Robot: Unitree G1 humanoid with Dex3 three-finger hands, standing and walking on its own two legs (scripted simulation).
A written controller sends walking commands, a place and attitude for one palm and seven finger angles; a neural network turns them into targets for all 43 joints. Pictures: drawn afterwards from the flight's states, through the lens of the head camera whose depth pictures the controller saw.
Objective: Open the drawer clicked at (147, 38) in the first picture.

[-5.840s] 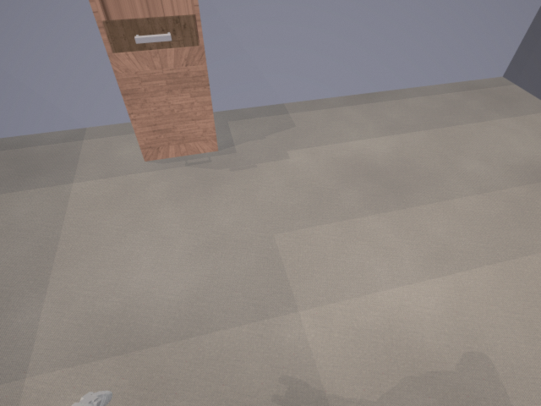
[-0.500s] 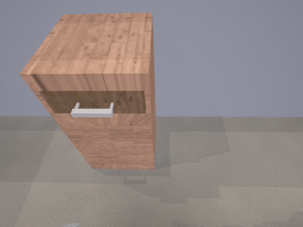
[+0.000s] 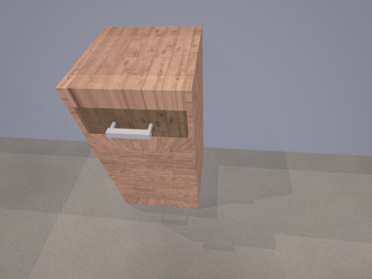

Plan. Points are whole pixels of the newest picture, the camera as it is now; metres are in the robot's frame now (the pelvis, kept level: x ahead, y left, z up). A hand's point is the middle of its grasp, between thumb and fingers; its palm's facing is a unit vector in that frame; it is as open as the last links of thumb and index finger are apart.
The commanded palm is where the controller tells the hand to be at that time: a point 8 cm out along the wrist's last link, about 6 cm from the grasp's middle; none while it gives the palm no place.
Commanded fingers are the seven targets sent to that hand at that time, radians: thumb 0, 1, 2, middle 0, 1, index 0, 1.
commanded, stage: come to a stop and stand still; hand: left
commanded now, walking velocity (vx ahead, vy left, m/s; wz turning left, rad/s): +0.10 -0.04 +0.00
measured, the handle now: (130, 129) +0.58 +0.27 -0.09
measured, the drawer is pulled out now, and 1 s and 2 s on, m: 0.00 0.00 0.00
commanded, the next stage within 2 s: look again from close up in 0.84 s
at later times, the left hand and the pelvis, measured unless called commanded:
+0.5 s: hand out of the picture +0.03 +0.21 -0.19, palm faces -0.01 -0.98 -0.20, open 7.3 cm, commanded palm none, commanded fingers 0.00 0.90 0.90 -0.20 -0.30 -0.20 -0.30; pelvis +0.02 +0.04 -0.01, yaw -2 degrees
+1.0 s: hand out of the picture +0.02 +0.19 -0.19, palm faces +0.04 -0.98 -0.21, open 7.3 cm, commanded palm none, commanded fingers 0.00 0.90 0.90 -0.20 -0.30 -0.20 -0.30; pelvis +0.02 +0.02 -0.01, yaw +0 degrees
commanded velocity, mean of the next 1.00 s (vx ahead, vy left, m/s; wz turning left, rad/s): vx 0.02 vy -0.03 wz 0.00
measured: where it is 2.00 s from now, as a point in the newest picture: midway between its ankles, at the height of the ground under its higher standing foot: outside the picture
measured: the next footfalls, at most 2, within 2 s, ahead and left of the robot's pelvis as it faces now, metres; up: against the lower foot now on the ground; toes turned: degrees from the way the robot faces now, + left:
left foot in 0.14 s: +0.02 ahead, +0.14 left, +0.00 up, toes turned +3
right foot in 0.46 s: +0.04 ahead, -0.08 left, +0.00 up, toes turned -5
